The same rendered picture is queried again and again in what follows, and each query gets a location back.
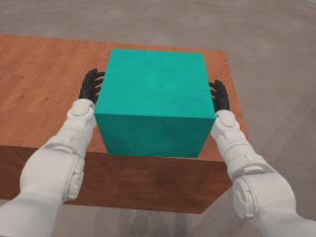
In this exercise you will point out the left robot upper arm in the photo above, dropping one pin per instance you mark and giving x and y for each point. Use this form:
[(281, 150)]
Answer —
[(51, 179)]

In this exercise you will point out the right robot hand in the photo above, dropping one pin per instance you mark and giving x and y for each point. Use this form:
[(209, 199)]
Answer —
[(221, 102)]

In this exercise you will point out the right robot upper arm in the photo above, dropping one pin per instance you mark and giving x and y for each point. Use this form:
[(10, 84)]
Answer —
[(267, 201)]

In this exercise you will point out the right robot forearm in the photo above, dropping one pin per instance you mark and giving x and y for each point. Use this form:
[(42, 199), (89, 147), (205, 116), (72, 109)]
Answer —
[(235, 150)]

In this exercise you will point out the pedestal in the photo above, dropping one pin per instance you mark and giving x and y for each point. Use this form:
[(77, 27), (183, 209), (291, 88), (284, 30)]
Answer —
[(41, 78)]

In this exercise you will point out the left robot forearm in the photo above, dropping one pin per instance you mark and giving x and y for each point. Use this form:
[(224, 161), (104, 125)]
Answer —
[(75, 135)]

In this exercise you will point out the left robot hand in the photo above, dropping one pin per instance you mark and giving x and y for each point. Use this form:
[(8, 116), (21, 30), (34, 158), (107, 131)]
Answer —
[(88, 90)]

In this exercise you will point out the carton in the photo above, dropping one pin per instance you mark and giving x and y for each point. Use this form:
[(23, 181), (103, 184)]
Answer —
[(155, 104)]

